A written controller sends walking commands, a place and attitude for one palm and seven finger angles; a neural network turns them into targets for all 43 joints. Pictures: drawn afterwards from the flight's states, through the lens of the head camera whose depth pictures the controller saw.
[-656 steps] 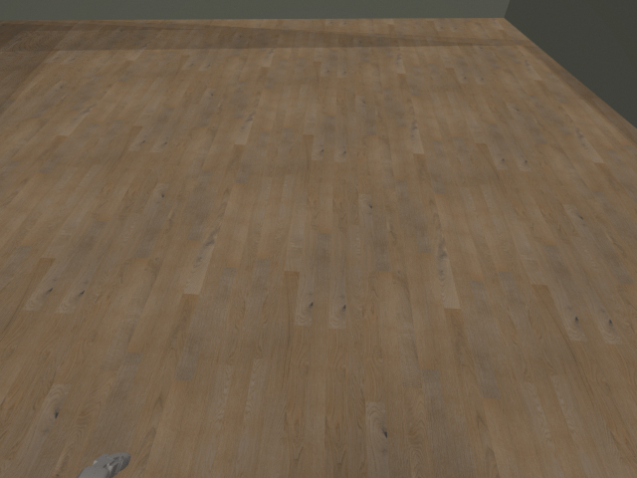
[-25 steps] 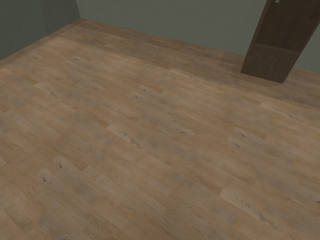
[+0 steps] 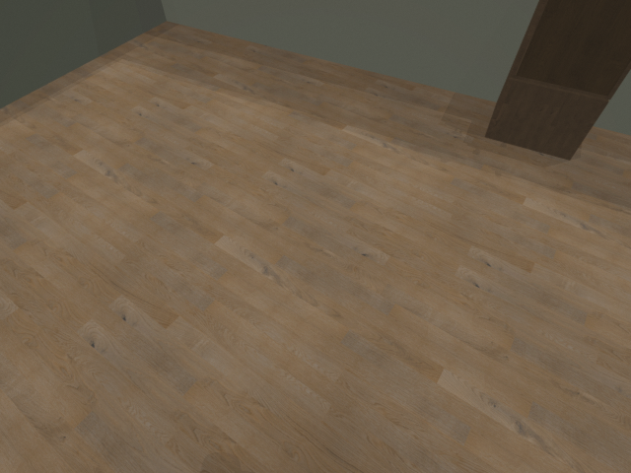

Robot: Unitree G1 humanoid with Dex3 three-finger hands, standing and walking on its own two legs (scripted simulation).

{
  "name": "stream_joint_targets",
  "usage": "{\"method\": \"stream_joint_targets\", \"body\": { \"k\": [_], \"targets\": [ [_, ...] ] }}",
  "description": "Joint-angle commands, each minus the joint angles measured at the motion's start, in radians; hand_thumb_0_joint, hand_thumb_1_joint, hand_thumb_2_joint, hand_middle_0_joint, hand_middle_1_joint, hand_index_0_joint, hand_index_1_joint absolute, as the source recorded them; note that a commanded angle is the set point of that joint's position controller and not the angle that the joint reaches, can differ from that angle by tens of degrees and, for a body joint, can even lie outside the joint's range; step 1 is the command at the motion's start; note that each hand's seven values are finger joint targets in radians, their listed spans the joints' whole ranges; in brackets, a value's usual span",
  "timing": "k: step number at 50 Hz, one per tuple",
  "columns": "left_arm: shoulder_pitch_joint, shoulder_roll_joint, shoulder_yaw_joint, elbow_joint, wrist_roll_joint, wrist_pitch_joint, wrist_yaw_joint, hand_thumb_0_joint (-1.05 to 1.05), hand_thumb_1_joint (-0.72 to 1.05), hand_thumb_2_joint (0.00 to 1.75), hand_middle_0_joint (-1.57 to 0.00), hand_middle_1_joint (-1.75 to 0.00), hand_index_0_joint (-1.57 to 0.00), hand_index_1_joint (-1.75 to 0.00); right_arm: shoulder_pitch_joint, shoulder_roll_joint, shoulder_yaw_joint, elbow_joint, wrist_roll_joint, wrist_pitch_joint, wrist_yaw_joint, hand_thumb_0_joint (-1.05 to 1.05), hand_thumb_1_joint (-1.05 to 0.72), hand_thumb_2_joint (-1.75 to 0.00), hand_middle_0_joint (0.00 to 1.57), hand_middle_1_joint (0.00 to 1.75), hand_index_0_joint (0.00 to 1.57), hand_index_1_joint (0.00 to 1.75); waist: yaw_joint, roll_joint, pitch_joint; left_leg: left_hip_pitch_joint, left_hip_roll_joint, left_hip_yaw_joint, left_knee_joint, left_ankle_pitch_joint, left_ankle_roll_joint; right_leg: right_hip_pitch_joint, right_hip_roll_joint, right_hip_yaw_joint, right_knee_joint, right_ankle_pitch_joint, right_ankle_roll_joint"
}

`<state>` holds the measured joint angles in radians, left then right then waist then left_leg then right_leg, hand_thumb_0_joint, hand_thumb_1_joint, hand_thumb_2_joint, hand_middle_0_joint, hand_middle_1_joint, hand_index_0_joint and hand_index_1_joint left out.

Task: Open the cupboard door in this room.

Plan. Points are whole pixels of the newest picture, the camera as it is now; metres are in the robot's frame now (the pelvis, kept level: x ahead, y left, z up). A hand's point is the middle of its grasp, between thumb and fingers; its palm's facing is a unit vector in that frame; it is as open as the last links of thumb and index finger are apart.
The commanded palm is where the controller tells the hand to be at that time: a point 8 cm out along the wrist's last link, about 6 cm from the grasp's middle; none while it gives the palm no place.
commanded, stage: stand and wait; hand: left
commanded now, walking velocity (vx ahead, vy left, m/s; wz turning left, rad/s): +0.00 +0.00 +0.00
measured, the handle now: out of the picture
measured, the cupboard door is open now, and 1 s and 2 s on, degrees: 0 0 0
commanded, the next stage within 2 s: turn or walk to find it in 0.10 s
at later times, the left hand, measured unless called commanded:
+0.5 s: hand out of the picture +0.02 +0.24 -0.17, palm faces +0.02 -0.96 -0.29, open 7.4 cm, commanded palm none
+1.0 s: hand out of the picture +0.06 +0.27 -0.15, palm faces -0.01 -0.94 -0.35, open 7.4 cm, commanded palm none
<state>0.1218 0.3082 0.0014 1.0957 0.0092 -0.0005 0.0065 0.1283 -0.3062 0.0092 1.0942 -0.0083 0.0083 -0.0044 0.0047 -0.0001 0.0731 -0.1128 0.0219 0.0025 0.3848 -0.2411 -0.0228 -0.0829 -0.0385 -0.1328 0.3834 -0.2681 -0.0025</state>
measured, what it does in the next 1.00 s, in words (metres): stands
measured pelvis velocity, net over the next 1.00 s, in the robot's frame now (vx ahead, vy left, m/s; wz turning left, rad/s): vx -0.01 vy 0.01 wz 0.01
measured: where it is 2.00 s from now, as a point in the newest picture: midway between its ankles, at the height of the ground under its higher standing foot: outside the picture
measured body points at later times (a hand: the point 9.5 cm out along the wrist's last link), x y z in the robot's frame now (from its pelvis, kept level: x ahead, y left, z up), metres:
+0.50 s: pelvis -0.03 +0.00 +0.00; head -0.01 +0.01 +0.45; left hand +0.02 +0.29 -0.15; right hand +0.06 -0.27 -0.14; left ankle -0.02 +0.13 -0.74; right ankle -0.04 -0.11 -0.74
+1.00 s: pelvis -0.01 +0.01 +0.00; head +0.00 +0.01 +0.45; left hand +0.06 +0.32 -0.13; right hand +0.07 -0.30 -0.12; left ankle -0.02 +0.13 -0.74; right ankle -0.04 -0.11 -0.74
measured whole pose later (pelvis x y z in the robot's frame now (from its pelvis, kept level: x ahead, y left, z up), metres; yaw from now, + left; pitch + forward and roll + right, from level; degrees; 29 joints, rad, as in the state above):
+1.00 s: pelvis -0.01 +0.01 +0.00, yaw +0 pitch -2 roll +0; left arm 0.10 0.37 0.01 1.12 0.01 -0.01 -0.01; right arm 0.10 -0.36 0.01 1.10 -0.01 -0.01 0.00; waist 0.01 0.00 0.06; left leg -0.11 0.01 0.00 0.33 -0.19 -0.01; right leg -0.07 -0.04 -0.14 0.31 -0.21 0.00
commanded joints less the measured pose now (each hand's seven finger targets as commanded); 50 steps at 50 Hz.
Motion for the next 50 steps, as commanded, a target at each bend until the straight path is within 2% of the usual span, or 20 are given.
{"method": "stream_joint_targets", "body": {
  "k": [1,6,10,11,22,32,38,45,50],
  "targets": [
    [-0.019,0.224,0.045,-0.057,-0.001,-0.024,0.009,0.00,0.90,0.90,-0.20,-0.30,-0.20,-0.30,-0.036,-0.221,-0.047,-0.053,0.001,-0.031,-0.016,0.00,-0.90,-0.90,0.20,0.30,0.20,0.30,0.003,-0.003,-0.097,0.007,0.114,-0.076,-0.030,0.346,0.034,0.037,-0.135,0.102,-0.056,0.323,-0.018],
    [-0.018,0.225,0.046,-0.051,-0.001,-0.025,0.008,0.00,0.90,0.90,-0.20,-0.30,-0.20,-0.30,-0.049,-0.219,-0.048,-0.054,0.001,-0.032,-0.014,0.00,-0.90,-0.90,0.20,0.30,0.20,0.30,0.004,0.007,-0.090,0.001,0.109,-0.078,-0.039,0.302,0.035,0.036,-0.137,0.102,-0.073,0.281,-0.017],
    [0.022,0.153,0.039,-0.047,-0.002,0.000,0.016,0.00,0.90,0.90,-0.20,-0.30,-0.20,-0.30,-0.011,-0.133,-0.034,-0.059,-0.004,-0.009,-0.008,0.00,-0.90,-0.90,0.20,0.30,0.20,0.30,0.007,-0.001,-0.073,-0.085,0.098,-0.071,0.006,0.286,0.020,0.038,-0.152,0.080,-0.033,0.235,-0.004],
    [0.029,0.154,0.038,-0.045,-0.002,0.002,0.017,0.00,0.90,0.90,-0.20,-0.30,-0.20,-0.30,-0.016,-0.130,-0.033,-0.060,-0.005,-0.006,-0.008,0.00,-0.90,-0.90,0.20,0.30,0.20,0.30,0.010,-0.004,-0.066,-0.089,0.095,-0.067,0.011,0.266,0.017,0.025,-0.157,0.086,-0.037,0.218,-0.006],
    [-0.016,0.220,0.046,-0.051,0.001,-0.018,0.004,0.00,0.90,0.90,-0.20,-0.30,-0.20,-0.30,-0.048,-0.214,-0.048,-0.062,-0.001,-0.025,-0.007,0.00,-0.90,-0.90,0.20,0.30,0.20,0.30,0.009,0.026,-0.069,-0.069,0.100,-0.116,-0.033,0.198,0.040,0.003,-0.135,0.099,-0.078,0.103,-0.012],
    [-0.034,0.240,0.047,-0.035,0.002,-0.022,-0.003,0.00,0.90,0.90,-0.20,-0.30,-0.20,-0.30,-0.064,-0.238,-0.047,-0.054,-0.002,-0.032,-0.006,0.00,-0.90,-0.90,0.20,0.30,0.20,0.30,0.010,0.022,-0.050,-0.073,0.098,-0.122,-0.087,0.108,0.041,-0.004,-0.130,0.116,-0.127,0.012,-0.012],
    [-0.036,0.249,0.045,-0.030,0.001,-0.026,-0.006,0.00,0.90,0.90,-0.20,-0.30,-0.20,-0.30,-0.067,-0.251,-0.042,-0.052,-0.001,-0.038,-0.007,0.00,-0.90,-0.90,0.20,0.30,0.20,0.30,0.010,0.021,-0.091,-0.036,0.107,-0.118,-0.088,0.177,0.042,0.025,-0.134,0.115,-0.127,0.098,-0.015],
    [-0.046,0.258,0.041,-0.027,0.001,-0.026,-0.006,0.00,0.90,0.90,-0.20,-0.30,-0.20,-0.30,-0.071,-0.262,-0.037,-0.052,0.000,-0.040,-0.008,0.00,-0.90,-0.90,0.20,0.30,0.20,0.30,0.010,0.007,-0.079,-0.024,0.110,-0.112,-0.100,0.213,0.041,0.031,-0.133,0.113,-0.130,0.146,-0.015],
    [-0.043,0.257,0.041,-0.031,0.000,-0.027,-0.004,0.00,0.90,0.90,-0.20,-0.30,-0.20,-0.30,-0.067,-0.263,-0.036,-0.050,0.001,-0.043,-0.010,0.00,-0.90,-0.90,0.20,0.30,0.20,0.30,0.010,0.016,-0.101,-0.002,0.113,-0.103,-0.094,0.275,0.040,0.054,-0.135,0.109,-0.121,0.214,-0.016]
  ]
}}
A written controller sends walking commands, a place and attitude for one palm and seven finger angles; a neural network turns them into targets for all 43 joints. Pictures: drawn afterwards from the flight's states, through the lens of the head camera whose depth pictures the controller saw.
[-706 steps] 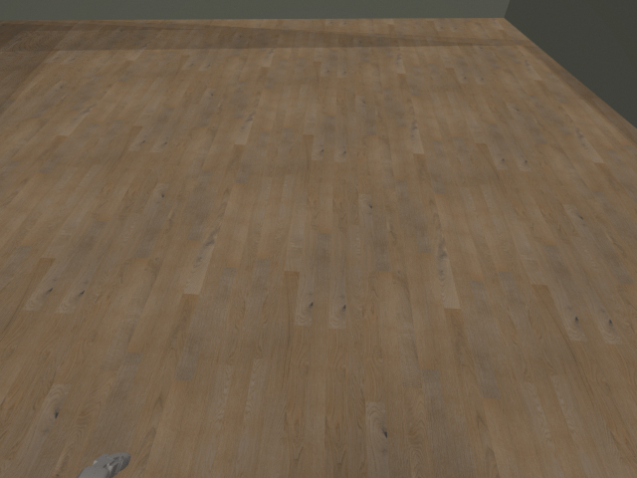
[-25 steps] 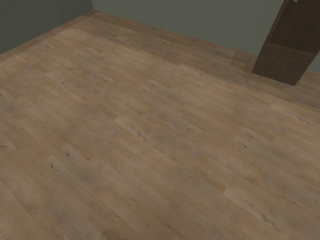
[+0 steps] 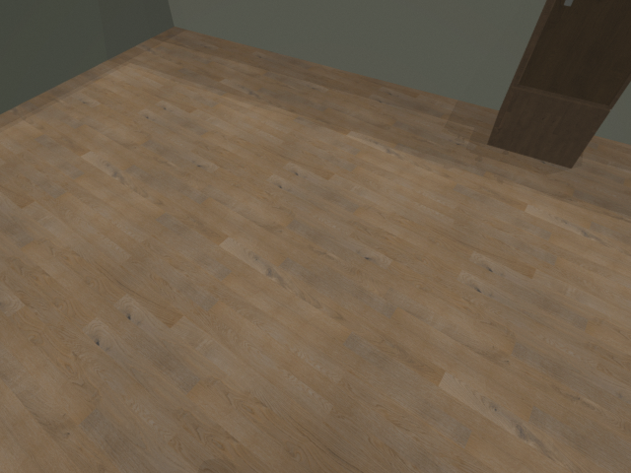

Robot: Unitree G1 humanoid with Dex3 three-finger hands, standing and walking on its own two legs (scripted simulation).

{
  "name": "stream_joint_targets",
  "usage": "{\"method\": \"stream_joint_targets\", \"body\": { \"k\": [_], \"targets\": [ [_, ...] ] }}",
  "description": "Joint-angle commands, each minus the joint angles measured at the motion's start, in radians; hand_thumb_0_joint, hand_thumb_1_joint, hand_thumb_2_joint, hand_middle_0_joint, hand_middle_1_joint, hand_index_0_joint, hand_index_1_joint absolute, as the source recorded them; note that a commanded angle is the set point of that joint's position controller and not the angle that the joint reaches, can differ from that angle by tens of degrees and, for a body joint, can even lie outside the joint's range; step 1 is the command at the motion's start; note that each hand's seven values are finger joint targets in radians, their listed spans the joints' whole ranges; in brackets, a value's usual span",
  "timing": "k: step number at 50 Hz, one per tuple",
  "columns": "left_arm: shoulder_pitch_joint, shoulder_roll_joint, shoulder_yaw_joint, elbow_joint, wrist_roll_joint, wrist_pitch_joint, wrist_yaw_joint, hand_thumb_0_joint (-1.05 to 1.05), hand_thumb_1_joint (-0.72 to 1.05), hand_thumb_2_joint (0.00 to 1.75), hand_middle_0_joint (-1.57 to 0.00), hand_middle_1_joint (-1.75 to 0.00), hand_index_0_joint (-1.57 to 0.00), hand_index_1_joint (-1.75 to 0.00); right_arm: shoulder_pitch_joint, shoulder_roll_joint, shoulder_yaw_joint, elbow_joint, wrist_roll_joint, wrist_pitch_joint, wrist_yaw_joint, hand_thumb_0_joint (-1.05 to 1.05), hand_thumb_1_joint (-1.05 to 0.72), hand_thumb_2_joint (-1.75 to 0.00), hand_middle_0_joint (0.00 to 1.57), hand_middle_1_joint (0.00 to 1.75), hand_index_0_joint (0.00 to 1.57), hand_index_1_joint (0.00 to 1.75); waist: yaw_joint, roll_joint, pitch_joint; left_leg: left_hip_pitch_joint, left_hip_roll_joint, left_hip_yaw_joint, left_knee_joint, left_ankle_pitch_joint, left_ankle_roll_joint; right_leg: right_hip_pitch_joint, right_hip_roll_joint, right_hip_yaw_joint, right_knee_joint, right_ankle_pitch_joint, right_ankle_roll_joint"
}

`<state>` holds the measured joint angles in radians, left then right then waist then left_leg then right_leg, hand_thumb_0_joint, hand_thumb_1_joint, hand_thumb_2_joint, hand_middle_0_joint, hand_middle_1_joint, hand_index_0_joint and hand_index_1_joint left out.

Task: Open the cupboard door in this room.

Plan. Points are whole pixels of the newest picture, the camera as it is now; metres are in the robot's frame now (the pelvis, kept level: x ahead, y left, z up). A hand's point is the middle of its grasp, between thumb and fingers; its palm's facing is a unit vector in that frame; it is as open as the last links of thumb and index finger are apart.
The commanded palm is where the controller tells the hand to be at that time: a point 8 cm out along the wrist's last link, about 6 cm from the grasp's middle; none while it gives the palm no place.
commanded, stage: stand and wait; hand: left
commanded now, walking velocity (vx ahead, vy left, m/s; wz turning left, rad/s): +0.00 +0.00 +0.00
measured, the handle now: out of the picture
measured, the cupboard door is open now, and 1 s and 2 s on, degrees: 0 0 0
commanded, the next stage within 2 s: turn or walk to find it in 0.30 s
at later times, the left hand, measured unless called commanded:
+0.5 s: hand out of the picture +0.09 +0.24 -0.16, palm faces +0.01 -0.94 -0.34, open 7.4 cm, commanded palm none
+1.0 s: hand out of the picture +0.06 +0.25 -0.16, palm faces +0.01 -0.94 -0.34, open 7.4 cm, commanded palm none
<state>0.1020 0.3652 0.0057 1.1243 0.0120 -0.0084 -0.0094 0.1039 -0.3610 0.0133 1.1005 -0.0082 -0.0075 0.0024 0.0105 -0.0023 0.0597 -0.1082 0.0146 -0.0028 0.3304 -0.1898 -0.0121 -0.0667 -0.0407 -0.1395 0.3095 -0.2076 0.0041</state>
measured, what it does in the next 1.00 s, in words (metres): stands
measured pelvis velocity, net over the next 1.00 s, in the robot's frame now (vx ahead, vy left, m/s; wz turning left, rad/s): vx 0.00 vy -0.01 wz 0.02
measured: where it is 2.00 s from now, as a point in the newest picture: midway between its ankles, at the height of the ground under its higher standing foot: outside the picture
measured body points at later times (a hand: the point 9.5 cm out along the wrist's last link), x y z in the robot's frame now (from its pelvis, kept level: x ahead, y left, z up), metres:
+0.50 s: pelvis +0.02 -0.01 +0.00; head +0.04 -0.01 +0.44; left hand +0.09 +0.29 -0.14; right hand +0.10 -0.30 -0.14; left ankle -0.01 +0.13 -0.75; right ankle -0.02 -0.11 -0.75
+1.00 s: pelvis +0.00 -0.01 +0.00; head +0.01 +0.00 +0.45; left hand +0.06 +0.30 -0.14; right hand +0.10 -0.31 -0.13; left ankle -0.01 +0.13 -0.75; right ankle -0.02 -0.11 -0.75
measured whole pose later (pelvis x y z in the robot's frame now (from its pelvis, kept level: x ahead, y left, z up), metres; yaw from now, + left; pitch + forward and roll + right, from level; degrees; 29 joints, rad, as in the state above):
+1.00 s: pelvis +0.00 -0.01 +0.00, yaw +1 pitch -3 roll +0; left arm 0.12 0.36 0.01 1.12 0.01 0.00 -0.01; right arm 0.09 -0.36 0.01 1.10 -0.01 0.00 0.00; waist 0.02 0.00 0.08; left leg -0.11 0.02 -0.02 0.35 -0.20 -0.03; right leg -0.05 -0.03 -0.16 0.33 -0.22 -0.01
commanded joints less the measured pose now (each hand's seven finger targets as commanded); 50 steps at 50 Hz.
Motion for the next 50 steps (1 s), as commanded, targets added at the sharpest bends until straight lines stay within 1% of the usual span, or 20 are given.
{"method": "stream_joint_targets", "body": {
  "k": [1,4,7,8,14,16,17,20,21,24,25,27,30,36,37,42,45,46,47,50],
  "targets": [
    [-0.024,0.201,0.036,-0.059,-0.003,-0.020,0.012,0.00,0.90,0.90,-0.20,-0.30,-0.20,-0.30,-0.044,-0.208,-0.039,-0.056,0.001,-0.027,-0.018,0.00,-0.90,-0.90,0.20,0.30,0.20,0.30,0.003,0.008,-0.080,-0.005,0.121,-0.097,-0.041,0.222,0.028,0.032,-0.132,0.115,-0.049,0.154,-0.022],
    [-0.019,0.198,0.038,-0.063,-0.003,-0.020,0.014,0.00,0.90,0.90,-0.20,-0.30,-0.20,-0.30,-0.036,-0.208,-0.040,-0.055,0.002,-0.029,-0.020,0.00,-0.90,-0.90,0.20,0.30,0.20,0.30,0.003,0.014,-0.098,0.009,0.122,-0.093,-0.031,0.273,0.028,0.051,-0.131,0.114,-0.041,0.202,-0.025],
    [-0.016,0.197,0.037,-0.064,-0.004,-0.021,0.016,0.00,0.90,0.90,-0.20,-0.30,-0.20,-0.30,-0.037,-0.207,-0.040,-0.054,0.002,-0.030,-0.022,0.00,-0.90,-0.90,0.20,0.30,0.20,0.30,0.003,0.015,-0.099,0.020,0.122,-0.089,-0.029,0.298,0.028,0.054,-0.133,0.111,-0.036,0.234,-0.024],
    [-0.018,0.197,0.039,-0.065,-0.004,-0.021,0.016,0.00,0.90,0.90,-0.20,-0.30,-0.20,-0.30,-0.031,-0.205,-0.041,-0.055,0.001,-0.030,-0.022,0.00,-0.90,-0.90,0.20,0.30,0.20,0.30,0.001,0.007,-0.107,0.024,0.124,-0.088,-0.026,0.314,0.027,0.062,-0.133,0.110,-0.033,0.254,-0.026],
    [-0.011,0.195,0.041,-0.070,-0.004,-0.022,0.020,0.00,0.90,0.90,-0.20,-0.30,-0.20,-0.30,-0.024,-0.202,-0.043,-0.057,0.002,-0.029,-0.026,0.00,-0.90,-0.90,0.20,0.30,0.20,0.30,0.002,0.000,-0.109,0.034,0.124,-0.082,-0.017,0.355,0.027,0.072,-0.131,0.108,-0.022,0.309,-0.029],
    [-0.014,0.196,0.042,-0.073,-0.004,-0.019,0.020,0.00,0.90,0.90,-0.20,-0.30,-0.20,-0.30,-0.026,-0.204,-0.045,-0.059,0.001,-0.028,-0.026,0.00,-0.90,-0.90,0.20,0.30,0.20,0.30,0.002,0.013,-0.099,0.025,0.121,-0.082,-0.012,0.361,0.026,0.071,-0.134,0.100,-0.014,0.307,-0.027],
    [-0.014,0.193,0.045,-0.076,-0.004,-0.016,0.022,0.00,0.90,0.90,-0.20,-0.30,-0.20,-0.30,-0.021,-0.199,-0.045,-0.062,0.001,-0.025,-0.025,0.00,-0.90,-0.90,0.20,0.30,0.20,0.30,0.001,0.017,-0.101,0.013,0.119,-0.081,0.000,0.375,0.025,0.077,-0.134,0.095,0.002,0.313,-0.025],
    [0.019,0.138,0.041,-0.079,-0.006,0.004,0.031,0.00,0.90,0.90,-0.20,-0.30,-0.20,-0.30,0.009,-0.134,-0.037,-0.067,-0.002,-0.006,-0.023,0.00,-0.90,-0.90,0.20,0.30,0.20,0.30,0.004,0.013,-0.092,-0.043,0.111,-0.075,0.047,0.393,0.017,0.078,-0.142,0.072,0.055,0.313,-0.015],
    [0.029,0.136,0.039,-0.077,-0.006,0.006,0.032,0.00,0.90,0.90,-0.20,-0.30,-0.20,-0.30,0.006,-0.130,-0.037,-0.067,-0.003,-0.003,-0.023,0.00,-0.90,-0.90,0.20,0.30,0.20,0.30,0.008,0.017,-0.093,-0.044,0.110,-0.073,0.054,0.382,0.014,0.072,-0.146,0.074,0.060,0.310,-0.015],
    [0.023,0.152,0.044,-0.087,-0.004,0.003,0.031,0.00,0.90,0.90,-0.20,-0.30,-0.20,-0.30,0.010,-0.146,-0.042,-0.075,-0.002,-0.003,-0.024,0.00,-0.90,-0.90,0.20,0.30,0.20,0.30,0.006,-0.005,-0.121,-0.039,0.109,-0.082,0.071,0.383,0.019,0.078,-0.146,0.079,0.068,0.317,-0.023],
    [0.016,0.159,0.045,-0.090,-0.004,0.001,0.030,0.00,0.90,0.90,-0.20,-0.30,-0.20,-0.30,0.004,-0.154,-0.045,-0.075,-0.002,-0.004,-0.024,0.00,-0.90,-0.90,0.20,0.30,0.20,0.30,0.006,-0.001,-0.112,-0.038,0.109,-0.082,0.071,0.373,0.019,0.071,-0.148,0.079,0.066,0.314,-0.024],
    [0.009,0.169,0.045,-0.093,-0.005,-0.004,0.029,0.00,0.90,0.90,-0.20,-0.30,-0.20,-0.30,0.001,-0.164,-0.048,-0.073,-0.001,-0.007,-0.025,0.00,-0.90,-0.90,0.20,0.30,0.20,0.30,0.004,0.002,-0.121,-0.026,0.110,-0.086,0.075,0.385,0.023,0.072,-0.147,0.083,0.065,0.327,-0.027],
    [-0.002,0.181,0.049,-0.095,-0.004,-0.008,0.027,0.00,0.90,0.90,-0.20,-0.30,-0.20,-0.30,-0.009,-0.176,-0.053,-0.073,0.000,-0.009,-0.025,0.00,-0.90,-0.90,0.20,0.30,0.20,0.30,0.002,-0.008,-0.109,-0.026,0.110,-0.090,0.069,0.360,0.025,0.067,-0.145,0.085,0.054,0.307,-0.031],
    [-0.015,0.191,0.048,-0.086,-0.004,-0.012,0.022,0.00,0.90,0.90,-0.20,-0.30,-0.20,-0.30,-0.030,-0.185,-0.054,-0.067,0.001,-0.014,-0.023,0.00,-0.90,-0.90,0.20,0.30,0.20,0.30,0.001,-0.006,-0.071,-0.029,0.109,-0.096,0.030,0.265,0.028,0.043,-0.139,0.093,0.005,0.204,-0.028],
    [-0.015,0.189,0.046,-0.083,-0.004,-0.012,0.020,0.00,0.90,0.90,-0.20,-0.30,-0.20,-0.30,-0.036,-0.187,-0.053,-0.066,0.001,-0.014,-0.022,0.00,-0.90,-0.90,0.20,0.30,0.20,0.30,0.002,0.006,-0.061,-0.029,0.110,-0.096,0.021,0.238,0.028,0.033,-0.138,0.097,-0.006,0.175,-0.028],
    [-0.024,0.198,0.046,-0.076,-0.003,-0.013,0.015,0.00,0.90,0.90,-0.20,-0.30,-0.20,-0.30,-0.050,-0.192,-0.049,-0.064,0.000,-0.015,-0.019,0.00,-0.90,-0.90,0.20,0.30,0.20,0.30,0.004,0.010,-0.041,-0.041,0.107,-0.101,-0.010,0.163,0.028,0.020,-0.135,0.111,-0.044,0.082,-0.026],
    [-0.024,0.201,0.045,-0.071,-0.003,-0.015,0.013,0.00,0.90,0.90,-0.20,-0.30,-0.20,-0.30,-0.050,-0.198,-0.046,-0.063,-0.001,-0.018,-0.019,0.00,-0.90,-0.90,0.20,0.30,0.20,0.30,0.003,0.017,-0.072,-0.019,0.111,-0.101,-0.012,0.182,0.029,0.035,-0.137,0.113,-0.046,0.107,-0.027],
    [-0.026,0.203,0.044,-0.070,-0.003,-0.015,0.012,0.00,0.90,0.90,-0.20,-0.30,-0.20,-0.30,-0.052,-0.200,-0.046,-0.063,0.000,-0.018,-0.019,0.00,-0.90,-0.90,0.20,0.30,0.20,0.30,0.004,0.027,-0.069,-0.022,0.111,-0.100,-0.017,0.181,0.029,0.038,-0.136,0.114,-0.049,0.109,-0.026],
    [-0.024,0.205,0.044,-0.069,-0.004,-0.016,0.011,0.00,0.90,0.90,-0.20,-0.30,-0.20,-0.30,-0.049,-0.200,-0.045,-0.062,0.000,-0.019,-0.019,0.00,-0.90,-0.90,0.20,0.30,0.20,0.30,0.004,0.021,-0.080,-0.018,0.112,-0.100,-0.017,0.189,0.028,0.046,-0.136,0.115,-0.049,0.120,-0.027],
    [-0.027,0.207,0.043,-0.065,-0.003,-0.017,0.011,0.00,0.90,0.90,-0.20,-0.30,-0.20,-0.30,-0.051,-0.204,-0.044,-0.062,0.000,-0.020,-0.019,0.00,-0.90,-0.90,0.20,0.30,0.20,0.30,0.004,0.007,-0.075,-0.016,0.114,-0.100,-0.021,0.195,0.028,0.044,-0.137,0.115,-0.054,0.131,-0.028]
  ]
}}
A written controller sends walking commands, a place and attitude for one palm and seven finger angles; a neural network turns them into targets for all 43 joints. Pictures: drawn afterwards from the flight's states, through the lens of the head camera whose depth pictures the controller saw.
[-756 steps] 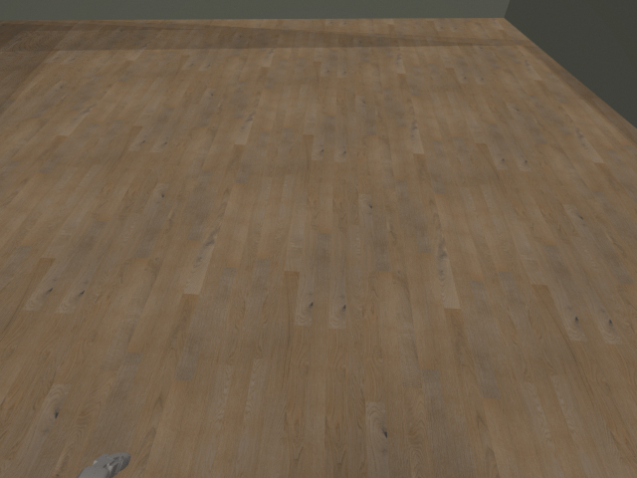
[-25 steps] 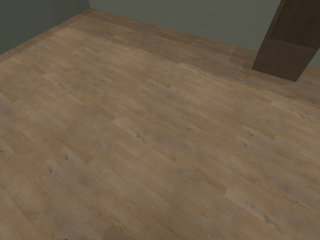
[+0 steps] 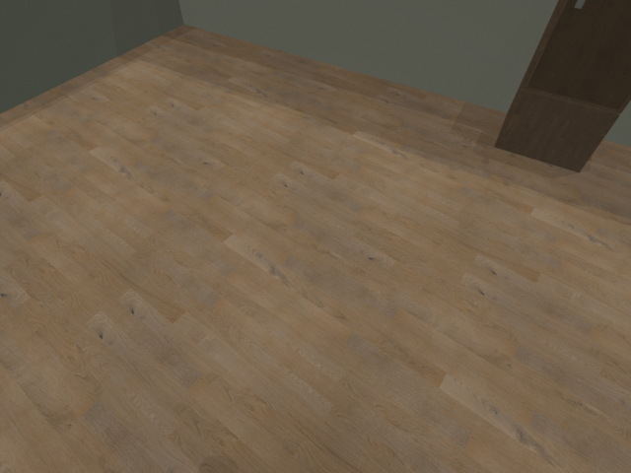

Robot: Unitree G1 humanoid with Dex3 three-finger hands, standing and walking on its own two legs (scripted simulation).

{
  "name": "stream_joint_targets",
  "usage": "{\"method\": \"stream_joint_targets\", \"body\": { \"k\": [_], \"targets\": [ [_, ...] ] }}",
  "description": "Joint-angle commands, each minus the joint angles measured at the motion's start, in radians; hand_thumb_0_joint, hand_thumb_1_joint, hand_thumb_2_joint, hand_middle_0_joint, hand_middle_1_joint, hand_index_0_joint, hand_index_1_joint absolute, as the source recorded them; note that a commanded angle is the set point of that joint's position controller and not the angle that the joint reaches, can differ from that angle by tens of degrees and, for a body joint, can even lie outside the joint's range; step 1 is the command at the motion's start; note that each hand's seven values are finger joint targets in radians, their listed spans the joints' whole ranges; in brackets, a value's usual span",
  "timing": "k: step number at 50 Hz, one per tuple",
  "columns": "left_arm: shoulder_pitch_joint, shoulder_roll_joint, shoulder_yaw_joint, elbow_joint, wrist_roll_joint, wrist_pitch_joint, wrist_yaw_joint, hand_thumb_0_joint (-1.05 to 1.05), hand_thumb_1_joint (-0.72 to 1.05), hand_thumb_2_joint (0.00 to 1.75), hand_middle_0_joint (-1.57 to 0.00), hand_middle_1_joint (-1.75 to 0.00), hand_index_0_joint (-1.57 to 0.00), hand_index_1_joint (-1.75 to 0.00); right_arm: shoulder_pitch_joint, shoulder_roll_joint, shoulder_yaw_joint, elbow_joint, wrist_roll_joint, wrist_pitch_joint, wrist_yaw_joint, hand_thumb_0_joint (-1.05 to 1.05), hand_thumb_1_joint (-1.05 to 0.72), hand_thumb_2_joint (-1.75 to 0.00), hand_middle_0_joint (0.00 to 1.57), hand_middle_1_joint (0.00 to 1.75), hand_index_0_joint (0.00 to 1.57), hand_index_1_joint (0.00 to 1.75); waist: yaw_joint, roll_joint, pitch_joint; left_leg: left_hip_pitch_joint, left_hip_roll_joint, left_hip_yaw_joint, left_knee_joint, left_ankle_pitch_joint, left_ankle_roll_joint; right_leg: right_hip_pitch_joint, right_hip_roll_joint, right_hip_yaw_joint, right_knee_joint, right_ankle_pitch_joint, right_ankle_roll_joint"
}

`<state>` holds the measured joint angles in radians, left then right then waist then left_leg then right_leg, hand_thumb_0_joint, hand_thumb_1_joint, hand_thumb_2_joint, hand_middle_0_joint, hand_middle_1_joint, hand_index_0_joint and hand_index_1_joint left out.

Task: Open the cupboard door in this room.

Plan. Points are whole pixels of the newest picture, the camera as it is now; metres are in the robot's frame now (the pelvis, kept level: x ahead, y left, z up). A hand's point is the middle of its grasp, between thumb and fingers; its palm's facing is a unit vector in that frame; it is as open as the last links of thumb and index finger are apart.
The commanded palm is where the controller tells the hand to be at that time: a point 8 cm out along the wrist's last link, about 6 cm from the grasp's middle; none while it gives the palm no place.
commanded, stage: stand and wait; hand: left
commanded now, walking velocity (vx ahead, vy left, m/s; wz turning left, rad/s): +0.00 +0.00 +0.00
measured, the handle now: out of the picture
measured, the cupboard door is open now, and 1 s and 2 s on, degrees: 0 0 0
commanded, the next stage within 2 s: turn or walk to find it in 0.70 s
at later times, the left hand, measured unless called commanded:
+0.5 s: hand out of the picture +0.08 +0.26 -0.16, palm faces -0.03 -0.94 -0.33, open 7.4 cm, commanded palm none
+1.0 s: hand out of the picture +0.06 +0.24 -0.17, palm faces +0.05 -0.95 -0.30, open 7.4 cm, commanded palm none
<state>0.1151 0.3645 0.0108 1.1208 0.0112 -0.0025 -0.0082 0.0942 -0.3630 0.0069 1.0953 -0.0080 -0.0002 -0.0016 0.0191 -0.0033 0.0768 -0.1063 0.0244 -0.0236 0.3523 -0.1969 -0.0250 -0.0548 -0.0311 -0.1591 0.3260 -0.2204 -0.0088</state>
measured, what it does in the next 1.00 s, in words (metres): stands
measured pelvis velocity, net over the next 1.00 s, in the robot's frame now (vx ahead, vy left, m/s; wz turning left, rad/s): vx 0.00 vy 0.01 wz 0.08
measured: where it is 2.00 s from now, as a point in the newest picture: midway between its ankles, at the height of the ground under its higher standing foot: outside the picture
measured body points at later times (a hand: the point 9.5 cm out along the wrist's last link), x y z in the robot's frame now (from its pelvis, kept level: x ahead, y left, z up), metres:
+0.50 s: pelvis +0.00 +0.01 +0.00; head +0.02 +0.01 +0.45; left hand +0.08 +0.31 -0.13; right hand +0.07 -0.29 -0.13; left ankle +0.00 +0.13 -0.75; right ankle -0.02 -0.10 -0.75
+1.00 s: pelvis +0.00 +0.01 -0.01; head +0.02 +0.02 +0.44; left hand +0.06 +0.29 -0.15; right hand +0.08 -0.27 -0.15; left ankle +0.00 +0.13 -0.74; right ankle -0.02 -0.10 -0.75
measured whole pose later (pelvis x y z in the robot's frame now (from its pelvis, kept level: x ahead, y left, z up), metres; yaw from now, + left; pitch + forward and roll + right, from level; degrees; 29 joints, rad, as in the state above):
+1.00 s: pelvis +0.00 +0.01 -0.01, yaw +4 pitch -2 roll -1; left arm 0.11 0.29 0.01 1.05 0.02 0.03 0.02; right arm 0.15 -0.30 0.00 1.05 -0.01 0.04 0.00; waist -0.01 0.01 0.09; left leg -0.26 0.01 -0.02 0.60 -0.29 -0.02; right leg -0.13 -0.07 -0.22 0.47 -0.30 0.00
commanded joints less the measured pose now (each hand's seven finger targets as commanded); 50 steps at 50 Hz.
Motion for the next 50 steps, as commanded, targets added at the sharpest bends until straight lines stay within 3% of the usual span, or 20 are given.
{"method": "stream_joint_targets", "body": {
  "k": [1,14,27,37,43,45,47,49,50],
  "targets": [
    [-0.040,0.208,0.037,-0.061,-0.003,-0.022,0.009,0.00,0.90,0.90,-0.20,-0.30,-0.20,-0.30,-0.042,-0.205,-0.036,-0.056,0.000,-0.027,-0.015,0.00,-0.90,-0.90,0.20,0.30,0.20,0.30,-0.004,0.017,-0.086,-0.018,0.105,-0.078,-0.047,0.199,0.040,0.029,-0.146,0.133,-0.071,0.141,-0.014],
    [-0.038,0.206,0.036,-0.058,-0.003,-0.022,0.009,0.00,0.90,0.90,-0.20,-0.30,-0.20,-0.30,-0.028,-0.209,-0.033,-0.051,0.001,-0.030,-0.016,0.00,-0.90,-0.90,0.20,0.30,0.20,0.30,-0.003,0.014,-0.073,-0.021,0.106,-0.079,-0.067,0.181,0.040,0.024,-0.138,0.138,-0.083,0.117,-0.012],
    [-0.027,0.198,0.034,-0.060,-0.004,-0.025,0.014,0.00,0.90,0.90,-0.20,-0.30,-0.20,-0.30,-0.010,-0.203,-0.036,-0.045,0.002,-0.036,-0.019,0.00,-0.90,-0.90,0.20,0.30,0.20,0.30,-0.005,0.013,-0.109,0.005,0.111,-0.075,-0.055,0.266,0.041,0.051,-0.142,0.131,-0.063,0.208,-0.013],
    [-0.033,0.202,0.040,-0.070,-0.004,-0.019,0.017,0.00,0.90,0.90,-0.20,-0.30,-0.20,-0.30,-0.006,-0.203,-0.041,-0.051,0.001,-0.030,-0.018,0.00,-0.90,-0.90,0.20,0.30,0.20,0.30,-0.007,0.015,-0.091,-0.017,0.107,-0.075,-0.036,0.304,0.039,0.056,-0.142,0.116,-0.037,0.234,-0.011],
    [0.030,0.101,0.030,-0.074,-0.006,0.019,0.033,0.00,0.90,0.90,-0.20,-0.30,-0.20,-0.30,0.043,-0.085,-0.025,-0.068,-0.006,0.007,-0.012,0.00,-0.90,-0.90,0.20,0.30,0.20,0.30,-0.001,0.021,-0.074,-0.147,0.093,-0.078,0.057,0.325,0.022,0.051,-0.163,0.076,0.064,0.217,0.005],
    [0.050,0.107,0.035,-0.083,-0.003,0.024,0.036,0.00,0.90,0.90,-0.20,-0.30,-0.20,-0.30,0.050,-0.074,-0.029,-0.081,-0.006,0.015,-0.011,0.00,-0.90,-0.90,0.20,0.30,0.20,0.30,0.007,-0.017,-0.085,-0.201,0.077,-0.066,0.120,0.295,0.019,0.062,-0.198,0.082,0.070,0.217,-0.011],
    [0.056,0.127,0.045,-0.102,0.002,0.026,0.038,0.00,0.90,0.90,-0.20,-0.30,-0.20,-0.30,0.061,-0.059,-0.037,-0.097,-0.006,0.024,-0.012,0.00,-0.90,-0.90,0.20,0.30,0.20,0.30,0.011,-0.105,-0.088,-0.245,0.050,-0.007,0.252,0.160,0.008,0.049,-0.289,0.112,0.035,0.221,-0.066],
    [0.043,0.132,0.051,-0.123,0.011,0.025,0.041,0.00,0.90,0.90,-0.20,-0.30,-0.20,-0.30,0.064,-0.046,-0.048,-0.116,-0.009,0.035,-0.014,0.00,-0.90,-0.90,0.20,0.30,0.20,0.30,0.009,-0.199,-0.061,-0.292,0.030,0.043,0.448,-0.234,0.000,-0.007,-0.392,0.138,0.006,0.295,-0.145],
    [0.032,0.128,0.051,-0.137,0.018,0.024,0.041,0.00,0.90,0.90,-0.20,-0.30,-0.20,-0.30,0.059,-0.038,-0.055,-0.118,-0.009,0.039,-0.013,0.00,-0.90,-0.90,0.20,0.30,0.20,0.30,0.009,-0.174,-0.039,-0.281,0.040,0.060,0.533,-0.302,-0.001,-0.071,-0.414,0.118,0.003,0.324,-0.162]
  ]
}}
